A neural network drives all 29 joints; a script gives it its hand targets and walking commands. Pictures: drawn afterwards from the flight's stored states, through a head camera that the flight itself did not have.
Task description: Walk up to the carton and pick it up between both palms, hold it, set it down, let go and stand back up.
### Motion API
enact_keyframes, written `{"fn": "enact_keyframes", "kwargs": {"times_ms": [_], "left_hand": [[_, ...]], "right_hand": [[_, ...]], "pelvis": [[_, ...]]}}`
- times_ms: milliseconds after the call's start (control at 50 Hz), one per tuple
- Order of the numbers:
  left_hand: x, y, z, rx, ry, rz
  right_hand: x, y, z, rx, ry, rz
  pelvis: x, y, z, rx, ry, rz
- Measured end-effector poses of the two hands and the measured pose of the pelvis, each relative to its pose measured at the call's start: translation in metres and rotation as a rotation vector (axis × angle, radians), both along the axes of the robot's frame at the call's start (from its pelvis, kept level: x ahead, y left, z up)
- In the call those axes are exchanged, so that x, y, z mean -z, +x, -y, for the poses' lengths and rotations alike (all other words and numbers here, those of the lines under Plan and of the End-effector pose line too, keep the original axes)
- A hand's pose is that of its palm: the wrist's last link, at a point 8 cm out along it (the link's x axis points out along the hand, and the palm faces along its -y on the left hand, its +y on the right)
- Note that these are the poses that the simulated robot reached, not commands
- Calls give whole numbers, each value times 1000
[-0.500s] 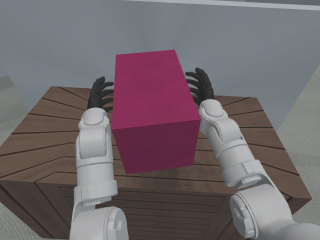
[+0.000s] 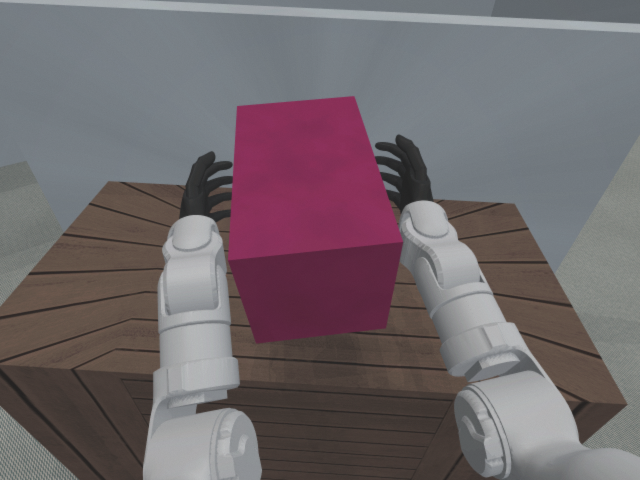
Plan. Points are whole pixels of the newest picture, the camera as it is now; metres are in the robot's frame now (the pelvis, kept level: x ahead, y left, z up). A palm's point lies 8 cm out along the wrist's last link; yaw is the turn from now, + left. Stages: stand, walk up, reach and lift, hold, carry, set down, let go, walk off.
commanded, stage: set down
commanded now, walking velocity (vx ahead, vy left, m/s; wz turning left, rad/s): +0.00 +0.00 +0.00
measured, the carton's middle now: (308, 212) +0.40 +0.01 +0.16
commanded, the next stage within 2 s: none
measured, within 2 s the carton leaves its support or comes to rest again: neither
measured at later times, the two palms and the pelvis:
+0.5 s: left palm (216, 239) +0.39 +0.13 +0.13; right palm (407, 230) +0.38 -0.13 +0.14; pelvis +0.01 +0.01 +0.00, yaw -1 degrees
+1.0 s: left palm (226, 249) +0.40 +0.12 +0.10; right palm (408, 243) +0.38 -0.13 +0.12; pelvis +0.01 +0.01 +0.00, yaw -1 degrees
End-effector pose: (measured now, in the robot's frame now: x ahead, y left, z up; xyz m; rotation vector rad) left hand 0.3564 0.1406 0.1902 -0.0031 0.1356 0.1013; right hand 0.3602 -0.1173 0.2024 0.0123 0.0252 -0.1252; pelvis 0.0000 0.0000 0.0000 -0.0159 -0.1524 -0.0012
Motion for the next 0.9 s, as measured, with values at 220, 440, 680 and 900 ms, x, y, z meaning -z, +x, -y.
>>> {"fn": "enact_keyframes", "kwargs": {"times_ms": [220, 440, 680, 900], "left_hand": [[36, 10, -1, 43, 23, -42], [63, 24, 6, 49, 15, -52], [64, 40, 13, 81, 28, -64], [89, 38, 12, 83, 12, -96]], "right_hand": [[42, 1, -1, 27, -17, 3], [64, 11, 5, 45, -21, 6], [65, 21, 12, 68, -23, -4], [85, 18, 11, 73, -16, -32]], "pelvis": [[-1, 2, -2, 12, 6, 6], [-2, 6, -7, 17, -1, -56], [-2, 18, -9, 26, 1, -55], [-3, 17, -8, 22, -2, -91]]}}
